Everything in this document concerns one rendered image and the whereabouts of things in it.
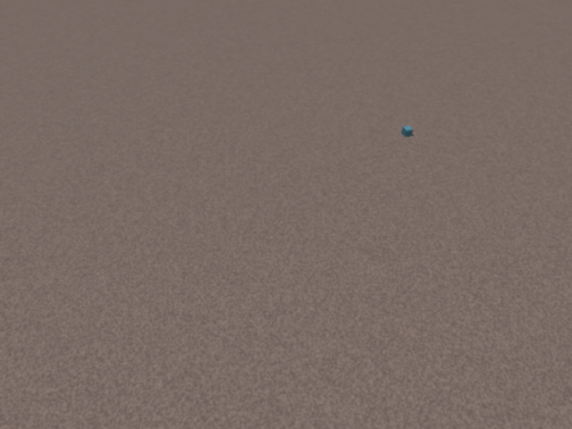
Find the cube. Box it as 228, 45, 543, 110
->
401, 126, 413, 137

